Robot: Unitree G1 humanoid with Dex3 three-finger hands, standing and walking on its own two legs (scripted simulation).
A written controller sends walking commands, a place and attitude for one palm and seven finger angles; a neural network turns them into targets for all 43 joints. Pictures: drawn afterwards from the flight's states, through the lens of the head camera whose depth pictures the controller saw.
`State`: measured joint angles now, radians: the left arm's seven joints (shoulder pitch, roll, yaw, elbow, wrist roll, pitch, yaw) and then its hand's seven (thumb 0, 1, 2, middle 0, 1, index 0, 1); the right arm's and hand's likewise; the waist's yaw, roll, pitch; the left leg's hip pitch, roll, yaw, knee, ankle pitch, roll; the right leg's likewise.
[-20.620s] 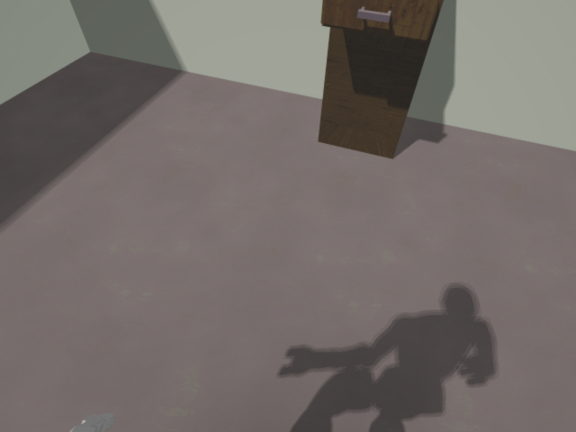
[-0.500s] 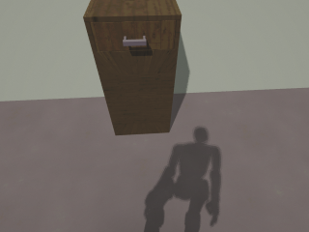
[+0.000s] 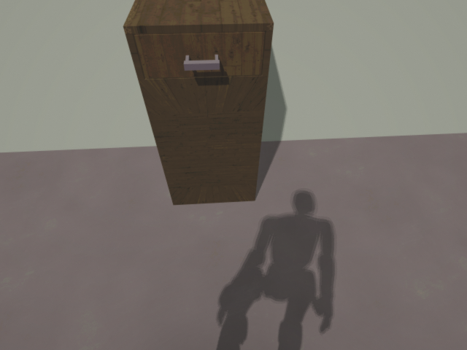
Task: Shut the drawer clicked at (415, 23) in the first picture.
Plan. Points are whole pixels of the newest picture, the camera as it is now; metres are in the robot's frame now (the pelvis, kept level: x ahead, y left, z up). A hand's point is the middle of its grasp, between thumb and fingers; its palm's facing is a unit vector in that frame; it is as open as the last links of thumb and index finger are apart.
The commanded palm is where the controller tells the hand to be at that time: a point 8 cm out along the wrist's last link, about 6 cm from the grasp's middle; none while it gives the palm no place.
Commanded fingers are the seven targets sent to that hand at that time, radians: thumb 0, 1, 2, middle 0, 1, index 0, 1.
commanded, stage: stand and wait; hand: left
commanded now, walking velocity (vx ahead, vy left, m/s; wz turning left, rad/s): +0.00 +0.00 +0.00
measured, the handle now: (202, 61) +0.89 +0.14 +0.04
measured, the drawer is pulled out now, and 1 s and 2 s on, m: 0.00 0.00 0.00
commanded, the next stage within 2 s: none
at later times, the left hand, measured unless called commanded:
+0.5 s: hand out of the picture +0.01 +0.17 -0.17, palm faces +0.02 -0.98 -0.20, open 7.4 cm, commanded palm none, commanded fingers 0.00 0.90 0.90 -0.20 -0.30 -0.20 -0.30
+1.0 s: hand out of the picture +0.03 +0.18 -0.17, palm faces +0.01 -0.97 -0.23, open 7.4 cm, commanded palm none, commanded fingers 0.00 0.90 0.90 -0.20 -0.30 -0.20 -0.30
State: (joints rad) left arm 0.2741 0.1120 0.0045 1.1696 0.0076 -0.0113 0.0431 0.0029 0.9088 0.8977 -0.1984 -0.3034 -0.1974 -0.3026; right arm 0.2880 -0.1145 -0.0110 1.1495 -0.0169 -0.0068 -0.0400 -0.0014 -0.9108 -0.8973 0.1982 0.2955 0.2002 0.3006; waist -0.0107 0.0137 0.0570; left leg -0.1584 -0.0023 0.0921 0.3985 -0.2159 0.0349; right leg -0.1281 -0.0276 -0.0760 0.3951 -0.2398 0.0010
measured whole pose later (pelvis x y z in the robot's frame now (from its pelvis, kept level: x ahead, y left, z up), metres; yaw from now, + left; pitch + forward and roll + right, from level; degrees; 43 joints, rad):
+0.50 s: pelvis +0.01 -0.01 +0.00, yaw +0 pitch -2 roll +0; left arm 0.24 0.14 0.01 1.17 0.01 -0.01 0.04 0.00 0.91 0.90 -0.20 -0.30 -0.20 -0.30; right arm 0.27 -0.15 -0.01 1.16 -0.02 -0.01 -0.04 0.00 -0.91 -0.90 0.20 0.30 0.20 0.30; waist -0.01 0.02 0.06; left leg -0.14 0.00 0.09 0.37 -0.21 0.03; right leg -0.11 -0.02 -0.08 0.37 -0.24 -0.01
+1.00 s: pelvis +0.01 -0.01 +0.00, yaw +0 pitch -1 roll +0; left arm 0.21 0.18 0.01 1.17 0.01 -0.02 0.03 0.00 0.91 0.90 -0.20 -0.30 -0.20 -0.30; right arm 0.22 -0.19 -0.01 1.15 -0.02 -0.01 -0.03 0.00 -0.91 -0.90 0.20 0.30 0.20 0.30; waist -0.01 0.02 0.06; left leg -0.12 0.01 0.09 0.35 -0.20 0.02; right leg -0.09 -0.01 -0.08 0.34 -0.22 -0.02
